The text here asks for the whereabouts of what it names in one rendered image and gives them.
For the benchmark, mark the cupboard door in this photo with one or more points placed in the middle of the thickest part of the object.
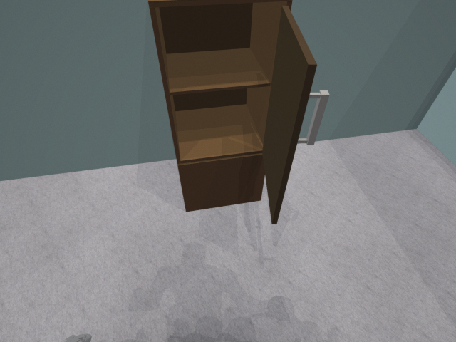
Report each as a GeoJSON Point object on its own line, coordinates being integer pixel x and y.
{"type": "Point", "coordinates": [293, 74]}

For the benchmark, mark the handle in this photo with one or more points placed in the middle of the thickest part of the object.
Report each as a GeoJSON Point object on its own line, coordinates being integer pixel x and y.
{"type": "Point", "coordinates": [320, 107]}

